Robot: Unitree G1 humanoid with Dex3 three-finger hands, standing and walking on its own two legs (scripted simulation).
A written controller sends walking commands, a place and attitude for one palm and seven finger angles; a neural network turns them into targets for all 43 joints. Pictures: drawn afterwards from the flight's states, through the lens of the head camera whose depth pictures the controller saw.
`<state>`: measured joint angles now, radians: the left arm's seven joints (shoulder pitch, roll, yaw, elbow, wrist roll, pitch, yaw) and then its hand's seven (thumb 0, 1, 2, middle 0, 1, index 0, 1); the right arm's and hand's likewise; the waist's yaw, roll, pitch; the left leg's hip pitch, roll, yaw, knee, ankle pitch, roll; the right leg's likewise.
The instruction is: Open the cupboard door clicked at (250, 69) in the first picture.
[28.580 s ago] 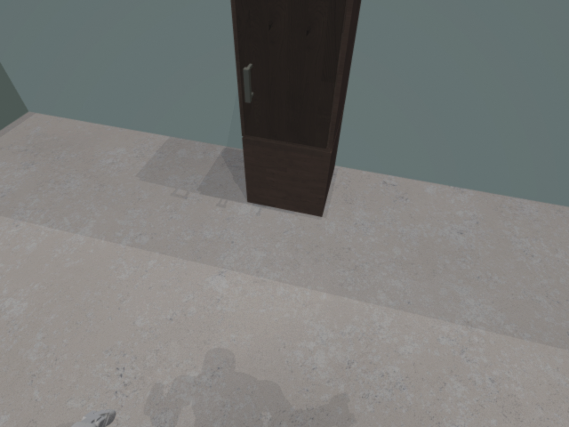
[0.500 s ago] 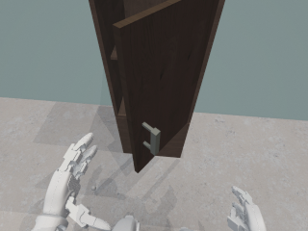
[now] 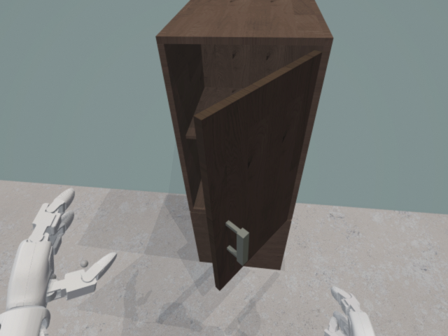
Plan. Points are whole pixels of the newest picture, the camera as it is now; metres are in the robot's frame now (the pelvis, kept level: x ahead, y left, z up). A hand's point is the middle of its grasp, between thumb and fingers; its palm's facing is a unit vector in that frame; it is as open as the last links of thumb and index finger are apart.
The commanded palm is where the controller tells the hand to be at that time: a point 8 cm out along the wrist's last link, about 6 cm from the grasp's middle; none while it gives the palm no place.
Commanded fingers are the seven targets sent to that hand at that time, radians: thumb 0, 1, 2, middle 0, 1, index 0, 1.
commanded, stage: draw the hand back to the body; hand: left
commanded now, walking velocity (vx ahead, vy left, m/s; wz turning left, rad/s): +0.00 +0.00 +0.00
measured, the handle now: (236, 242) +0.36 +0.02 -0.09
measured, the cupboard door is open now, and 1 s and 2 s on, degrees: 53 53 53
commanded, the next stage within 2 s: step back with the hand held close in 0.58 s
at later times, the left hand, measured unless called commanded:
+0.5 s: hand (57, 247) +0.19 +0.25 +0.16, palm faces +0.42 -0.82 -0.39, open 7.5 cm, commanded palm +0.14 +0.29 +0.19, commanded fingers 0.00 0.90 0.90 -0.20 -0.30 -0.20 -0.30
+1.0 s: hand (66, 236) +0.20 +0.24 +0.17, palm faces +0.30 -0.80 -0.52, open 7.4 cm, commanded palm +0.14 +0.29 +0.19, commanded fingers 0.00 0.90 0.90 -0.20 -0.30 -0.20 -0.30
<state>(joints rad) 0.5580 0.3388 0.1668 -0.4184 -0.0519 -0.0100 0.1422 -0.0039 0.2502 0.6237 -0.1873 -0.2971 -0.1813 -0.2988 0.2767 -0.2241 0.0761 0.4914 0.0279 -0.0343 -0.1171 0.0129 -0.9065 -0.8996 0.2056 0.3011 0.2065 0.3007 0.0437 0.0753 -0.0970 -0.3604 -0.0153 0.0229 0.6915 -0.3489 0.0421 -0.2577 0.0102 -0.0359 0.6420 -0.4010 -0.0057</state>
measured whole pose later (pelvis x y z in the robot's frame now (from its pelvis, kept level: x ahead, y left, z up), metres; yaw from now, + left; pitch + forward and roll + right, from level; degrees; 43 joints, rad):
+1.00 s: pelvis -0.01 -0.01 +0.02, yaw -3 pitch +0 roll -1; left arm 0.56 0.40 0.36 -0.44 -0.05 -0.14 0.10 0.01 0.89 0.90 -0.22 -0.30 -0.21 -0.30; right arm 0.16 -0.25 -0.01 0.57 0.01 0.01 -0.09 0.01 -0.91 -0.90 0.20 0.30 0.21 0.30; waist 0.01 0.06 0.03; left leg -0.24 0.00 0.06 0.43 -0.20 0.03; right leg -0.16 0.03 0.01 0.39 -0.24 -0.01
